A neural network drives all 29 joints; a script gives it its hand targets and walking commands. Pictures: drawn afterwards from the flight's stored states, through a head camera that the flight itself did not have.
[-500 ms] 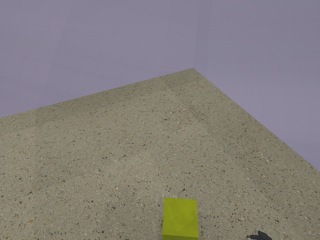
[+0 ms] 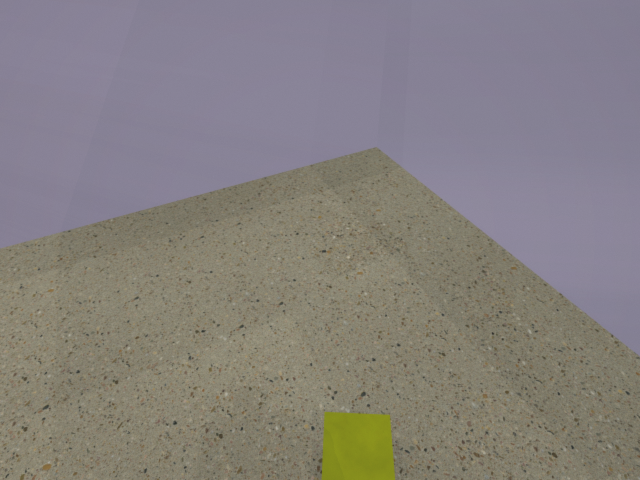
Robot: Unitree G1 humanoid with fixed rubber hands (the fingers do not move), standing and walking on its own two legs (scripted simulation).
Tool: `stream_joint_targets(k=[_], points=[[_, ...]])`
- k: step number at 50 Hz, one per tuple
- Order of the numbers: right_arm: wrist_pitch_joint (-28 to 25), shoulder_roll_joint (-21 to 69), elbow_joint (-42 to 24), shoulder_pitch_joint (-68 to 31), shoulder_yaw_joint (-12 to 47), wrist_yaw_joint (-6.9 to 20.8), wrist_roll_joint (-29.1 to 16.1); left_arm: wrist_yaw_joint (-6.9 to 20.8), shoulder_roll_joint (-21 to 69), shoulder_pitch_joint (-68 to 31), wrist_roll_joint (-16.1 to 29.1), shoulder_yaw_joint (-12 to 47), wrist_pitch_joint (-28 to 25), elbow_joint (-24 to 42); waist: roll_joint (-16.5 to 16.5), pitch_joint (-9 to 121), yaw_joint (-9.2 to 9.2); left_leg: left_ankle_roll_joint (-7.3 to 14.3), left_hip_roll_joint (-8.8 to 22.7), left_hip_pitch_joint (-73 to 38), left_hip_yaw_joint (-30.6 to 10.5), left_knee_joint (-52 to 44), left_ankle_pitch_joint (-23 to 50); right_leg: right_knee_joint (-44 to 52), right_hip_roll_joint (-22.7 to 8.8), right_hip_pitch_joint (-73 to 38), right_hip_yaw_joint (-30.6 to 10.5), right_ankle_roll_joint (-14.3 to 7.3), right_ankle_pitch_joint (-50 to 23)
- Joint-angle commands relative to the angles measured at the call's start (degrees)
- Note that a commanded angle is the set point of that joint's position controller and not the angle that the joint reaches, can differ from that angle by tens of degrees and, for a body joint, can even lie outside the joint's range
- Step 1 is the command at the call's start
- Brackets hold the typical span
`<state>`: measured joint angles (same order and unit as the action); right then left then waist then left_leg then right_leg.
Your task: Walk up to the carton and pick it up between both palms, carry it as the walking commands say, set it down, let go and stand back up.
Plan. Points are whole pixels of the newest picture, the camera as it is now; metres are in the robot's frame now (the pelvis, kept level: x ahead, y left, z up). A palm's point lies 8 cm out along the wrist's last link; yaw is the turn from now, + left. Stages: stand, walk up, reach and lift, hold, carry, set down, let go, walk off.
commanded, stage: stand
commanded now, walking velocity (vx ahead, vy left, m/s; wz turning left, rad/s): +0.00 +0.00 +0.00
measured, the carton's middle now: (356, 463) +0.39 -0.06 -0.67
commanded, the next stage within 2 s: none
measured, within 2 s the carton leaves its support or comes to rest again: neither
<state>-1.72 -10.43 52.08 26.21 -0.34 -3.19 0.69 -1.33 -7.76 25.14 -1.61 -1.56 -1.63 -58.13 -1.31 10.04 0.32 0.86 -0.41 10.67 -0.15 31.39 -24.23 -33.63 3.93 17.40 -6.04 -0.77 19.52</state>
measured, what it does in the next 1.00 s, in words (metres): stands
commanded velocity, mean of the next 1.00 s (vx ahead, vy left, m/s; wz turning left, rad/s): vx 0.00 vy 0.00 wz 0.00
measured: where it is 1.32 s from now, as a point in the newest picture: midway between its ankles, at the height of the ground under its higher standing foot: outside the picture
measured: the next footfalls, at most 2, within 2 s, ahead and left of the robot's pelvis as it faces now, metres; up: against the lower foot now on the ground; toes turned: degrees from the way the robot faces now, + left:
none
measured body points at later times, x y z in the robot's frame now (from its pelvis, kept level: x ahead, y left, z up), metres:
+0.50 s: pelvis -0.02 +0.01 +0.01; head -0.05 +0.00 +0.45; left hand -0.05 +0.21 -0.16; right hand -0.08 -0.20 -0.16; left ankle -0.09 +0.11 -0.73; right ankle -0.02 -0.12 -0.73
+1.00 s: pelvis -0.04 +0.03 +0.01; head -0.06 +0.02 +0.46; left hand -0.07 +0.22 -0.16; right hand -0.10 -0.18 -0.16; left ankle -0.09 +0.11 -0.73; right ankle -0.02 -0.12 -0.73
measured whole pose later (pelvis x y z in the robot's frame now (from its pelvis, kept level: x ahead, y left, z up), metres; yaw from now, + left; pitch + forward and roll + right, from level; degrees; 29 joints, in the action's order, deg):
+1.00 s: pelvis -0.04 +0.03 +0.01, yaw -3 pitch -1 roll +0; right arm -0.9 -6.7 64.0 24.4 0.9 -3.2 1.0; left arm -2.5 -4.2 21.0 -0.9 0.5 0.2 -68.2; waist -0.8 2.9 0.1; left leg 3.1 -2.3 6.7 3.5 26.1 -19.1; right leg -28.6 2.2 14.3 -10.0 2.0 13.8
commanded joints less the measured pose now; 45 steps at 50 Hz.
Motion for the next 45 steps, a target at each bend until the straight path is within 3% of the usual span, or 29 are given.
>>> stream_joint_targets(k=[1,21,45], points=[[-0.93,-6.05,-1.59,3.49,-1.10,-0.53,0.06,-0.55,-5.95,3.03,0.00,-1.04,-0.55,1.10,1.37,-11.01,-0.01,1.85,5.32,2.28,-4.38,-4.72,20.60,5.04,-5.50,2.77,-5.07,-1.65,-19.18],[-0.03,-2.81,6.68,6.18,0.39,-0.70,0.17,-1.04,-2.83,1.83,0.34,0.35,0.86,-5.63,1.49,-14.67,-0.25,2.38,5.13,0.58,-3.81,-8.08,16.40,7.39,-5.08,1.95,-5.88,-0.97,-16.59],[0.40,-0.93,11.27,4.21,0.62,-0.36,0.26,-1.38,-0.86,0.87,0.72,1.46,1.45,-9.47,1.57,-16.56,-0.16,2.91,5.17,-0.37,-3.18,-11.22,13.64,8.83,-5.15,1.16,-6.11,0.45,-15.03]])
